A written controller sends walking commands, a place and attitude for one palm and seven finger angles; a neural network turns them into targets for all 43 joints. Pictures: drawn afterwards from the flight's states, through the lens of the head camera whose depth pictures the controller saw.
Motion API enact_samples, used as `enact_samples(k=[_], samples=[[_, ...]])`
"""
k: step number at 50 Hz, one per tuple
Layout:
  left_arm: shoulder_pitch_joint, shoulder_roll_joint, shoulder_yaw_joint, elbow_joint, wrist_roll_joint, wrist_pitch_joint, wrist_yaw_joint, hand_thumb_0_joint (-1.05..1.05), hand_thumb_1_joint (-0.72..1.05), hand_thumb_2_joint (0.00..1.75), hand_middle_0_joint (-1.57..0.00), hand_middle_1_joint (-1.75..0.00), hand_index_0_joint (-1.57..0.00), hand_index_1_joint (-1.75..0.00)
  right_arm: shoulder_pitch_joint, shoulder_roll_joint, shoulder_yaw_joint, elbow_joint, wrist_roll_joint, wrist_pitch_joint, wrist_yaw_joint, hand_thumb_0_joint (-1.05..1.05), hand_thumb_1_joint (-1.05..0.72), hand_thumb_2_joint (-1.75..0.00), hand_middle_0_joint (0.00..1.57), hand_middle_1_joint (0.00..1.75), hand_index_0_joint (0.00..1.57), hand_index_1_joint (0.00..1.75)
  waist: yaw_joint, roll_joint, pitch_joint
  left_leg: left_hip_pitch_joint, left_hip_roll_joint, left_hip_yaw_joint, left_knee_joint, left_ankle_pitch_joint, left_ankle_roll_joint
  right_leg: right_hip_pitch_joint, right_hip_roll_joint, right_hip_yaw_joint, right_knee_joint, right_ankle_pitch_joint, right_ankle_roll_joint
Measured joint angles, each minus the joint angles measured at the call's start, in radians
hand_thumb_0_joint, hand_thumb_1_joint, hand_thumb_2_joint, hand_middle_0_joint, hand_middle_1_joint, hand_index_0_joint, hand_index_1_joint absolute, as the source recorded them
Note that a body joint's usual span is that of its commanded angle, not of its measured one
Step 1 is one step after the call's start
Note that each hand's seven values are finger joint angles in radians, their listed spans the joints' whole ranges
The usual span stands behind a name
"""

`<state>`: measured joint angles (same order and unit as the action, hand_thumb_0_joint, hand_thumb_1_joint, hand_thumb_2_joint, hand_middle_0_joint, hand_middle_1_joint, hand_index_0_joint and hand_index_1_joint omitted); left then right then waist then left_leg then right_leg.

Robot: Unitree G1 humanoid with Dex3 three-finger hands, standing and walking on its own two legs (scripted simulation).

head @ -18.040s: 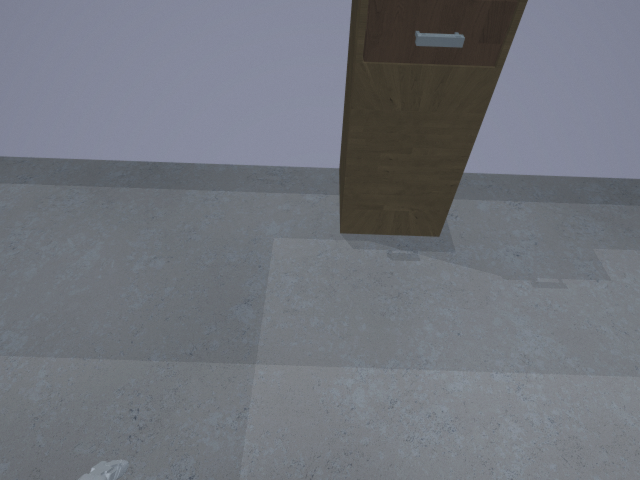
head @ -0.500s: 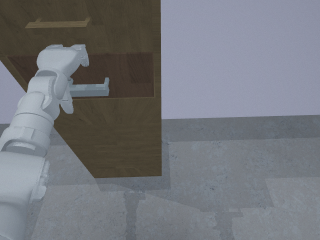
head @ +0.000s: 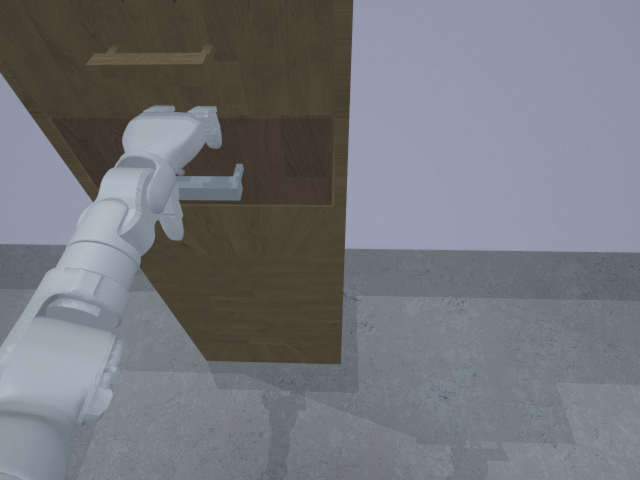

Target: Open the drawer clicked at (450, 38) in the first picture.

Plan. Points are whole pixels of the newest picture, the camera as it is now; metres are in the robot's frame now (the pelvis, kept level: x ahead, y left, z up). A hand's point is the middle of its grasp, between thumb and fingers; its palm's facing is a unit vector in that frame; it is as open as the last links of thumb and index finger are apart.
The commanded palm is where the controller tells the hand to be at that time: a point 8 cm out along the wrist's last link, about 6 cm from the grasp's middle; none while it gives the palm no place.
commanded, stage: move the hooked fingers above the handle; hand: left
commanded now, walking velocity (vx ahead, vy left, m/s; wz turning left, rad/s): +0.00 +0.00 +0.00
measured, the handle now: (200, 178) +0.51 +0.20 +0.08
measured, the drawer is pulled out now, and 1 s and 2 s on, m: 0.00 0.00 0.00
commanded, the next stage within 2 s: lower the fingers behind the handle in 1.72 s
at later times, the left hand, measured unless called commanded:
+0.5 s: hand (175, 166) +0.47 +0.20 +0.14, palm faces +0.02 -0.02 -1.00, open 13.7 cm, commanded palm +0.45 +0.21 +0.20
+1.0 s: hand (197, 170) +0.47 +0.18 +0.13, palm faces +0.02 -0.02 -1.00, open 13.6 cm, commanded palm +0.45 +0.21 +0.20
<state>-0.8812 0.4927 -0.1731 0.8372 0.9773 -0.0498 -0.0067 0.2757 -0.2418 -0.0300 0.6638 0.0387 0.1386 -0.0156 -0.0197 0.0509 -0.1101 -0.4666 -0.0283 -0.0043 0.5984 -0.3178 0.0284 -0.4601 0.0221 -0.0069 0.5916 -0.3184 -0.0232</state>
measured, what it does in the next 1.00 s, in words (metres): stands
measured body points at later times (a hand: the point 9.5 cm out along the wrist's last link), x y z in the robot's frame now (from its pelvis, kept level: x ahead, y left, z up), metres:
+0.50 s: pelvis +0.00 +0.00 +0.00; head +0.04 -0.03 +0.45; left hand +0.46 +0.20 +0.19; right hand +0.07 -0.27 -0.13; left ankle -0.02 +0.10 -0.73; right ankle -0.02 -0.11 -0.73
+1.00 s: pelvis +0.00 -0.01 +0.00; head +0.04 -0.03 +0.45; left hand +0.46 +0.18 +0.19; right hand +0.07 -0.27 -0.14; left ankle -0.02 +0.10 -0.73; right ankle -0.02 -0.11 -0.73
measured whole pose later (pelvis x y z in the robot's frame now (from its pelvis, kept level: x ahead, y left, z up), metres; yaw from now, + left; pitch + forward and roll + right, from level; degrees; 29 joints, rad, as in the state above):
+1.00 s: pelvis +0.00 -0.01 +0.00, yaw -2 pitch +10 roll +0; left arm -0.82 0.50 -0.08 0.83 1.01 -0.09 0.07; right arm 0.26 -0.26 -0.03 0.68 0.04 0.14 -0.04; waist -0.05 0.06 -0.09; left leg -0.44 -0.01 0.02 0.56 -0.30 0.02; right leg -0.45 0.04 0.02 0.58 -0.30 -0.03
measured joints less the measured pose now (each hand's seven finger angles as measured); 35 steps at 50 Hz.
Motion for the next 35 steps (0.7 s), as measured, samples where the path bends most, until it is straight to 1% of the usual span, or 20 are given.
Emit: enact_samples(k=[2,6,10,19,25,28,31,33,35], samples=[[0.010,-0.008,0.009,-0.011,0.006,-0.002,0.010,0.00,-0.49,0.30,-0.34,-1.23,-0.33,-1.21,-0.007,0.000,0.001,-0.006,-0.001,0.004,0.000,0.01,-0.90,-0.90,0.20,0.30,0.20,0.30,-0.001,-0.001,0.002,0.000,0.000,0.002,0.004,-0.003,0.001,-0.002,0.000,0.002,0.005,-0.003,0.000],[0.028,-0.006,0.031,-0.028,0.012,-0.014,0.032,0.00,-0.49,0.30,-0.35,-1.24,-0.33,-1.21,-0.013,-0.004,-0.003,-0.011,-0.005,0.005,0.001,0.01,-0.90,-0.90,0.20,0.30,0.20,0.30,-0.001,0.000,0.006,-0.002,0.001,0.007,0.008,-0.007,0.001,-0.006,0.001,0.006,0.012,-0.006,0.001],[0.046,-0.006,0.050,-0.036,0.013,-0.013,0.045,0.00,-0.49,0.30,-0.37,-1.24,-0.35,-1.21,-0.013,-0.009,-0.004,-0.006,-0.005,0.011,0.001,0.01,-0.90,-0.90,0.20,0.30,0.20,0.30,-0.004,0.001,0.005,0.003,0.003,0.012,0.005,-0.008,0.001,-0.003,0.003,0.012,0.009,-0.005,0.001],[0.063,0.014,0.081,-0.035,0.022,-0.007,0.044,0.00,-0.49,0.30,-0.38,-1.23,-0.36,-1.22,-0.010,-0.018,-0.002,-0.003,0.002,0.018,-0.012,0.01,-0.90,-0.90,0.20,0.30,0.20,0.30,-0.022,0.001,0.012,0.023,0.011,0.023,-0.014,0.001,-0.002,0.010,0.011,0.024,-0.006,0.007,-0.002],[0.066,0.037,0.100,-0.038,0.018,0.010,0.039,0.00,-0.49,0.30,-0.36,-1.21,-0.35,-1.21,0.001,-0.023,-0.005,0.000,0.007,0.017,-0.018,0.01,-0.90,-0.90,0.20,0.30,0.20,0.30,-0.023,0.005,0.014,0.035,0.014,0.027,-0.028,0.010,-0.004,0.019,0.014,0.028,-0.016,0.015,-0.004],[0.052,0.047,0.082,-0.023,0.014,0.027,0.028,0.00,-0.49,0.30,-0.34,-1.21,-0.34,-1.21,0.008,-0.026,-0.005,0.003,0.012,0.015,-0.020,0.01,-0.90,-0.90,0.20,0.30,0.20,0.30,-0.021,0.004,0.016,0.037,0.013,0.023,-0.032,0.013,-0.006,0.022,0.013,0.024,-0.019,0.017,-0.005],[0.044,0.045,0.054,-0.023,0.008,0.035,0.008,0.00,-0.49,0.30,-0.33,-1.21,-0.34,-1.21,0.012,-0.028,-0.007,0.004,0.014,0.013,-0.021,0.01,-0.90,-0.90,0.20,0.30,0.20,0.30,-0.017,0.003,0.019,0.038,0.012,0.017,-0.034,0.017,-0.007,0.025,0.012,0.018,-0.023,0.019,-0.006],[0.040,0.035,0.033,-0.027,0.003,0.031,-0.003,0.00,-0.49,0.30,-0.33,-1.20,-0.33,-1.20,0.013,-0.029,-0.008,0.006,0.015,0.010,-0.023,0.01,-0.90,-0.90,0.20,0.30,0.20,0.30,-0.016,0.003,0.021,0.037,0.011,0.013,-0.034,0.018,-0.007,0.026,0.010,0.014,-0.023,0.019,-0.007],[0.039,0.024,0.025,-0.030,-0.004,0.015,-0.011,0.00,-0.49,0.30,-0.33,-1.20,-0.33,-1.20,0.009,-0.029,-0.007,0.008,0.014,0.007,-0.026,0.01,-0.90,-0.90,0.20,0.30,0.20,0.30,-0.018,0.001,0.025,0.036,0.010,0.011,-0.033,0.018,-0.007,0.027,0.010,0.011,-0.023,0.019,-0.007]])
